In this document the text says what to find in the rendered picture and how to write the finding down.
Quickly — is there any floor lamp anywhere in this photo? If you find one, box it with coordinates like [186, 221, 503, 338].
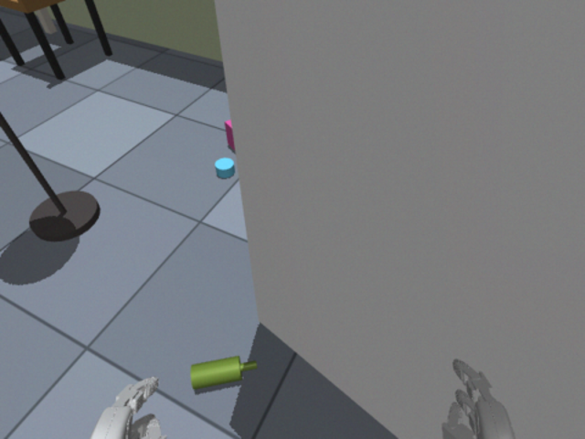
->
[0, 113, 101, 241]

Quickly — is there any chair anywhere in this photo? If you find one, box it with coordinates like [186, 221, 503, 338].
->
[0, 0, 112, 80]

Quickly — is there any right robot hand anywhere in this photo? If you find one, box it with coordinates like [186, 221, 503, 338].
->
[441, 359, 516, 439]

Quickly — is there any left robot hand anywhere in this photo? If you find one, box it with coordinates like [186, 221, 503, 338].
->
[90, 377, 166, 439]

